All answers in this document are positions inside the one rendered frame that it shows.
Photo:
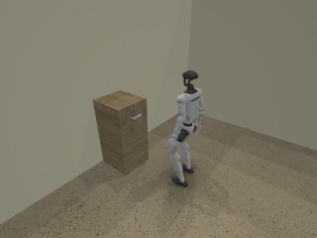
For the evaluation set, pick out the left robot hand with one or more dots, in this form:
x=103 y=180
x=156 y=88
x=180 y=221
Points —
x=171 y=143

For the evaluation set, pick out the robot head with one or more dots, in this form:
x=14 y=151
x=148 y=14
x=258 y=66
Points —
x=190 y=75

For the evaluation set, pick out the cabinet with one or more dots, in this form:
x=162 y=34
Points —
x=123 y=148

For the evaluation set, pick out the robot left forearm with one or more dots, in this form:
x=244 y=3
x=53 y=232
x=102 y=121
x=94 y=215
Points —
x=177 y=128

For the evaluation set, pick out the drawer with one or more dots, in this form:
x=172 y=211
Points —
x=126 y=118

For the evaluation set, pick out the right robot upper arm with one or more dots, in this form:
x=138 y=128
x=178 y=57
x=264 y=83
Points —
x=201 y=106

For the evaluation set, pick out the handle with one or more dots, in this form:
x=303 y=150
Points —
x=138 y=116

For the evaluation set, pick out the right robot hand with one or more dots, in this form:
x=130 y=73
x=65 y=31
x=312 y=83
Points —
x=198 y=129

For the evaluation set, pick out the robot right forearm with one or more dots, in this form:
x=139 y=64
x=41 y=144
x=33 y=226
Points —
x=199 y=117

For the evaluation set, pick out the left robot upper arm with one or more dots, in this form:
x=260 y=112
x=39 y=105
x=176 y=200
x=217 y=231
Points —
x=181 y=100

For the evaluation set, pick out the robot left foot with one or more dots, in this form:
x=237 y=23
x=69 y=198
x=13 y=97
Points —
x=177 y=180

